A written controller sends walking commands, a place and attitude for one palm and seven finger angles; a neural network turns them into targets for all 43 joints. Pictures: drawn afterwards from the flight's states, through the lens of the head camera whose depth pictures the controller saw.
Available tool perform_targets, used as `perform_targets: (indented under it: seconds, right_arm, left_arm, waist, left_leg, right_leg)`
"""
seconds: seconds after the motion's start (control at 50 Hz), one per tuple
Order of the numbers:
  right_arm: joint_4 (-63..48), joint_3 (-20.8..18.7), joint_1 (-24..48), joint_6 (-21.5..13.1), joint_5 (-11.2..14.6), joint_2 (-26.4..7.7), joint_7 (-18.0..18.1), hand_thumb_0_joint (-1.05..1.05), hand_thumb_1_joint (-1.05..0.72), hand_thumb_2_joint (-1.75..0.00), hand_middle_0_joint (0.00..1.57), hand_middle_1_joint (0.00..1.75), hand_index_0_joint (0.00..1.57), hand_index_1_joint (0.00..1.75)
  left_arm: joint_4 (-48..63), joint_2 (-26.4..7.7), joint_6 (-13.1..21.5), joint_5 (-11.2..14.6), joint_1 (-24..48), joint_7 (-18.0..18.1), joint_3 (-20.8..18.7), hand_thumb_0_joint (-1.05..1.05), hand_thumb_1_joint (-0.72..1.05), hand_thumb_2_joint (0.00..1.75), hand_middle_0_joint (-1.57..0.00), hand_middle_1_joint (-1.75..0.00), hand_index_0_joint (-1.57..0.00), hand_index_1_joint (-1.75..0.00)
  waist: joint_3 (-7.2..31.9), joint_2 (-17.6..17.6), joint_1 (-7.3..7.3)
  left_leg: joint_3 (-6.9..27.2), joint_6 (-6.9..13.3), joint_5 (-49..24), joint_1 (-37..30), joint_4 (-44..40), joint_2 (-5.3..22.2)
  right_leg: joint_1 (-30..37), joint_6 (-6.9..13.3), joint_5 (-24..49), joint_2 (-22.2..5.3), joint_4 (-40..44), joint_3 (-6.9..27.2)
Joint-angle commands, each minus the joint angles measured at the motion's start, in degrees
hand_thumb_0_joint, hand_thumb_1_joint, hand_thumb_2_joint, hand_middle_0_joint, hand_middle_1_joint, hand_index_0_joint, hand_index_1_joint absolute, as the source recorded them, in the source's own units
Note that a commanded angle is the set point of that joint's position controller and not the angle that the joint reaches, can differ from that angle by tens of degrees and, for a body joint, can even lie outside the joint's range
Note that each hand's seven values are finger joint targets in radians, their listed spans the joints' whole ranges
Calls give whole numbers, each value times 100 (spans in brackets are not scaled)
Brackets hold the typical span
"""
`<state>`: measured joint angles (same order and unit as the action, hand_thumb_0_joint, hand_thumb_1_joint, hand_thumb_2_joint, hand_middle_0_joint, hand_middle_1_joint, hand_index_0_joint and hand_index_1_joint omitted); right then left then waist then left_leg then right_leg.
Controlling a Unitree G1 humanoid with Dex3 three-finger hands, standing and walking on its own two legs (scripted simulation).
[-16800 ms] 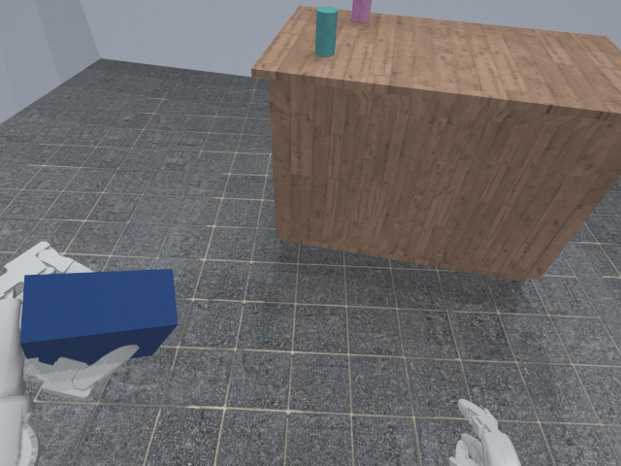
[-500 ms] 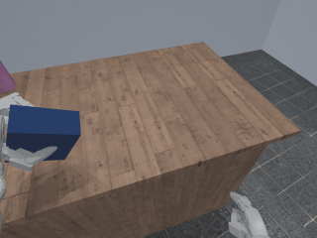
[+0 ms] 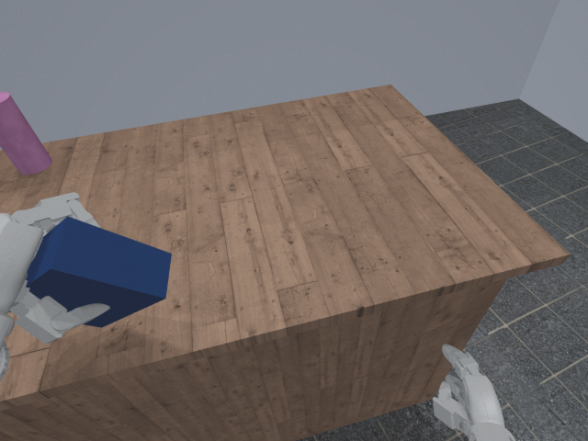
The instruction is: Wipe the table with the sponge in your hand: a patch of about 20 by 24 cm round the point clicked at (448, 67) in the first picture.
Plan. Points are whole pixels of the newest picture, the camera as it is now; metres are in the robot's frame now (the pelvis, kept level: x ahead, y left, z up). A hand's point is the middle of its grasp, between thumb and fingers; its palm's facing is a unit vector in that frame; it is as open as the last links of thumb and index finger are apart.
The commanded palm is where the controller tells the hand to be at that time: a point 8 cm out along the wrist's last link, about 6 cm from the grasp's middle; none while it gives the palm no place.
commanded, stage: turn the palm down, sponge in hand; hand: left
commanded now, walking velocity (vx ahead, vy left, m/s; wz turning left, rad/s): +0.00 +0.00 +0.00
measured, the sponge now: (103, 284) +0.22 +0.25 +0.16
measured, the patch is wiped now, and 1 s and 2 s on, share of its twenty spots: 0.00 0.00 0.00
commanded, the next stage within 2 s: move the sponge above the wiping area in 1.50 s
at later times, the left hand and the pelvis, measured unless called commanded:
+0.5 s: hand (48, 237) +0.23 +0.29 +0.22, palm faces +0.31 -0.29 -0.91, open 9.4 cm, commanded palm +0.19 +0.30 +0.27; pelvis +0.00 +0.02 +0.00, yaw -1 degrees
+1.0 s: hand (29, 227) +0.23 +0.30 +0.23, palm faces +0.28 -0.11 -0.95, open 9.4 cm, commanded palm +0.18 +0.30 +0.29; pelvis -0.02 +0.02 +0.01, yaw -1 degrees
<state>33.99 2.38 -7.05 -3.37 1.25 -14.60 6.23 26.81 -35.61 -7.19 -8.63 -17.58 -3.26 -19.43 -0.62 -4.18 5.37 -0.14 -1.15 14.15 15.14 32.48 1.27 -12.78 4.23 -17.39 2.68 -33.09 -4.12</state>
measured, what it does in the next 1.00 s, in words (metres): stands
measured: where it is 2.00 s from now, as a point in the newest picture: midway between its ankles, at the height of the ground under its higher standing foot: outside the picture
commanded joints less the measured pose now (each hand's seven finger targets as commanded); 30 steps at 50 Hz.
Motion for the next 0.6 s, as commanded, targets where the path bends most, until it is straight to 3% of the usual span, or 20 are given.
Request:
perform_targets:
  seconds: [0.0,0.02,0.08,0.1,0.14,0.18,0.22,0.26,0.28,0.3,0.34,0.38,0.4,0.46,0.48,0.5,0.54,0.58]
  right_arm:
    - [-944,-248,860,-248,58,-567,34,0,-90,-90,20,30,20,30]
    - [-926,-261,790,-209,73,-625,46,0,-90,-90,20,30,20,30]
    - [-977,-205,1099,-158,164,-628,82,0,-90,-90,20,30,20,30]
    - [-1024,-212,983,-128,147,-656,99,0,-90,-90,20,30,20,30]
    - [-1045,-192,1028,-123,163,-678,147,0,-90,-90,20,30,20,30]
    - [-1094,-145,1333,-185,217,-614,160,0,-90,-90,20,30,20,30]
    - [-1084,-157,1153,-185,162,-628,166,0,-90,-90,20,30,20,30]
    - [-1072,-176,1179,-165,144,-641,174,0,-90,-90,20,30,20,30]
    - [-1058,-129,1408,-200,197,-607,147,0,-90,-90,20,30,20,30]
    - [-1087,-129,1342,-169,147,-597,131,0,-90,-90,20,30,20,30]
    - [-1022,-123,1305,-90,141,-628,105,0,-90,-90,20,30,20,30]
    - [-992,-70,1595,-48,227,-600,65,0,-90,-90,20,30,20,30]
    - [-992,-74,1500,7,192,-631,55,0,-90,-90,20,30,20,30]
    - [-978,-42,1620,137,233,-660,46,0,-90,-90,20,30,20,30]
    - [-979,20,1906,96,306,-612,29,0,-90,-90,20,30,20,30]
    - [-1014,-9,1774,113,271,-655,46,0,-90,-90,20,30,20,30]
    - [-1018,15,1784,143,273,-651,86,0,-90,-90,20,30,20,30]
    - [-1059,82,2162,72,340,-566,65,0,-90,-90,20,30,20,30]
  left_arm:
    - [766,-1482,-25,-150,792,460,-1162,0,10,130,-120,-160,-120,-160]
    - [707,-1607,-128,-191,762,474,-1203,0,10,130,-120,-160,-120,-160]
    - [610,-1738,-482,-411,914,457,-1085,0,10,130,-120,-160,-120,-160]
    - [596,-1608,-564,-471,1028,407,-839,0,10,130,-120,-160,-120,-160]
    - [683,-1722,-638,-626,1246,263,-697,0,10,130,-120,-160,-120,-160]
    - [1014,-1819,-646,-825,1486,231,-675,0,10,130,-120,-160,-120,-160]
    - [1053,-1760,-640,-1028,1586,230,-507,0,10,130,-120,-160,-120,-160]
    - [1140,-1922,-671,-1188,1558,247,-625,0,10,130,-120,-160,-120,-160]
    - [1170,-2068,-744,-1275,1611,318,-793,0,10,130,-120,-160,-120,-160]
    - [1238,-1853,-804,-1337,1759,345,-576,0,10,130,-120,-160,-120,-160]
    - [1060,-1958,-991,-1483,1598,379,-668,0,10,130,-120,-160,-120,-160]
    - [979,-2019,-1261,-1565,1699,389,-725,0,10,130,-120,-160,-120,-160]
    - [889,-1811,-1376,-1640,1829,338,-436,0,10,130,-120,-160,-120,-160]
    - [816,-1834,-1718,-1881,1989,125,-153,0,10,130,-120,-160,-120,-160]
    - [733,-1819,-1817,-1953,2146,68,-145,0,10,130,-120,-160,-120,-160]
    - [742,-1707,-1843,-2002,2188,-19,65,0,10,130,-120,-160,-120,-160]
    - [738,-1843,-1903,-2202,2317,-185,181,0,10,130,-120,-160,-120,-160]
    - [994,-1903,-1885,-2393,2695,-238,199,0,10,130,-120,-160,-120,-160]
  waist:
    - [748,-44,105]
    - [748,110,83]
    - [628,89,112]
    - [647,162,63]
    - [652,353,16]
    - [748,38,83]
    - [869,134,35]
    - [987,163,98]
    - [936,-110,184]
    - [1049,-199,154]
    - [1083,-5,196]
    - [950,-209,265]
    - [938,-82,206]
    - [875,3,169]
    - [776,-105,225]
    - [838,21,174]
    - [820,144,160]
    - [844,-120,213]
  left_leg:
    - [-110,213,-828,-257,-138,-76]
    - [-77,228,-824,-235,-162,-60]
    - [-88,235,-711,-223,-165,-94]
    - [-85,242,-639,-180,-161,-68]
    - [-36,276,-565,-229,-178,-77]
    - [-44,270,-596,-436,-188,-121]
    - [2,283,-686,-483,-211,-115]
    - [25,285,-774,-555,-263,-113]
    - [28,260,-791,-618,-295,-150]
    - [15,254,-930,-612,-312,-111]
    - [77,246,-1076,-561,-443,-112]
    - [89,208,-1026,-594,-544,-124]
    - [71,216,-1072,-534,-563,-75]
    - [120,226,-958,-550,-711,-88]
    - [126,211,-875,-590,-743,-118]
    - [114,233,-911,-561,-737,-74]
    - [168,254,-776,-583,-831,-115]
    - [224,246,-627,-699,-904,-167]
  right_leg:
    - [44,-372,980,-565,861,729]
    - [45,-401,1013,-555,840,735]
    - [-30,-400,745,-553,891,887]
    - [-37,-417,690,-580,910,834]
    - [-112,-455,513,-577,932,877]
    - [-125,-386,393,-525,955,958]
    - [-111,-393,546,-508,903,840]
    - [-22,-388,678,-495,856,834]
    - [-11,-306,638,-430,893,950]
    - [91,-299,890,-463,824,794]
    - [206,-317,1093,-420,752,728]
    - [210,-255,991,-362,824,795]
    - [247,-262,1112,-393,820,689]
    - [215,-300,931,-389,879,699]
    - [154,-232,779,-314,937,787]
    - [234,-252,906,-355,926,684]
    - [199,-287,683,-351,980,711]
    - [162,-193,356,-263,1041,855]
